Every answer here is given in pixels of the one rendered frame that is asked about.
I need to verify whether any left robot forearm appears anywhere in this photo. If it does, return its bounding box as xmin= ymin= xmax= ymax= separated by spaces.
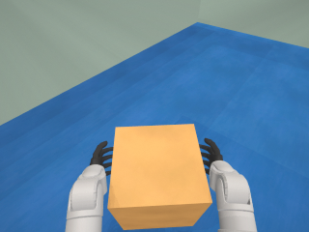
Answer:
xmin=65 ymin=164 xmax=107 ymax=232

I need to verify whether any carton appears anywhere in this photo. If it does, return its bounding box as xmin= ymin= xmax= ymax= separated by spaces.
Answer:
xmin=107 ymin=124 xmax=212 ymax=230

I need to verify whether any left robot hand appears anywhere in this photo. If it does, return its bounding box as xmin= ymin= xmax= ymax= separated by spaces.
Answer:
xmin=90 ymin=141 xmax=114 ymax=176

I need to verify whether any right robot hand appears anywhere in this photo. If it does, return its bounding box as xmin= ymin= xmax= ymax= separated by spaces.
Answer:
xmin=199 ymin=138 xmax=223 ymax=175

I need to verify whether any right robot forearm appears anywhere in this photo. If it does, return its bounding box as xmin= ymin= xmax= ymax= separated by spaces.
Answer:
xmin=209 ymin=160 xmax=258 ymax=232

